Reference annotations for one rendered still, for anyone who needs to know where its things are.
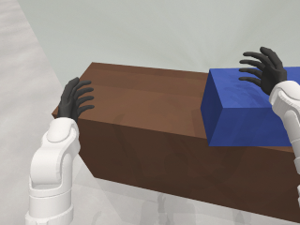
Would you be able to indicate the right robot forearm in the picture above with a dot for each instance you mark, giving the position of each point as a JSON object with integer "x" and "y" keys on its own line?
{"x": 285, "y": 101}

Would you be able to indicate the left robot forearm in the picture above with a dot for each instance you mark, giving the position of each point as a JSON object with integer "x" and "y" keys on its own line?
{"x": 50, "y": 175}

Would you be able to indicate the carton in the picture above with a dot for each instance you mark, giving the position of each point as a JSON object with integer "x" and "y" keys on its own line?
{"x": 238, "y": 113}

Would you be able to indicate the left robot hand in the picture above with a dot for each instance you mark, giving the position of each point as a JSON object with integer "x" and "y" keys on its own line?
{"x": 68, "y": 106}

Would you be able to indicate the right robot hand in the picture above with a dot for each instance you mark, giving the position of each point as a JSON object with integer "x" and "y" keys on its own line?
{"x": 270, "y": 73}

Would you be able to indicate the pedestal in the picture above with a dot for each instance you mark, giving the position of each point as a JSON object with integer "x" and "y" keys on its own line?
{"x": 146, "y": 130}

